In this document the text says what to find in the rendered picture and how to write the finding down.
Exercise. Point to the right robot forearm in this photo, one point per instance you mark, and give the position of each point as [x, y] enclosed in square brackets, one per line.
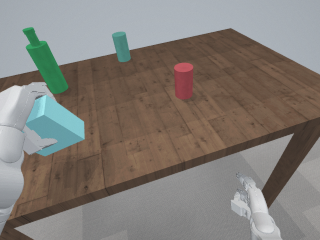
[263, 227]

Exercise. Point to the left robot hand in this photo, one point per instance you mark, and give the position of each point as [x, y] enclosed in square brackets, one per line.
[16, 104]

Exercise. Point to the sponge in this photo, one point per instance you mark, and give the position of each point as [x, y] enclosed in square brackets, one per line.
[49, 119]

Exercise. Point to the table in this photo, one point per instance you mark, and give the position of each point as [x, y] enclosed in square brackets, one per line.
[136, 130]

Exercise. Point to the left robot forearm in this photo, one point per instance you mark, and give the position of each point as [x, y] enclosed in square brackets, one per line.
[11, 177]

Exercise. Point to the right robot hand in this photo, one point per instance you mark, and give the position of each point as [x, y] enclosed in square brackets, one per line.
[245, 204]

